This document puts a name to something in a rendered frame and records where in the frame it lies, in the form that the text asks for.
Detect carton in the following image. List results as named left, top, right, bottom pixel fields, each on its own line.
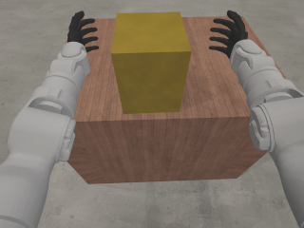
left=111, top=11, right=192, bottom=114

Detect right robot forearm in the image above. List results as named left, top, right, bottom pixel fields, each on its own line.
left=230, top=39, right=304, bottom=111

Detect left robot forearm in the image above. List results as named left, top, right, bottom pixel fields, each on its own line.
left=6, top=42, right=91, bottom=153

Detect robot left upper arm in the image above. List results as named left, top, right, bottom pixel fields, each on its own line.
left=0, top=106, right=76, bottom=228

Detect robot right hand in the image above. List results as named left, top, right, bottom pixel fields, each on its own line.
left=209, top=10, right=248, bottom=59

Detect robot left hand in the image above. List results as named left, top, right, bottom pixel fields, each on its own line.
left=67, top=10, right=99, bottom=52

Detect pedestal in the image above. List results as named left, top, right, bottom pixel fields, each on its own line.
left=65, top=16, right=287, bottom=184

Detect robot right upper arm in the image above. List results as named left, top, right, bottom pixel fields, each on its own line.
left=249, top=97, right=304, bottom=228

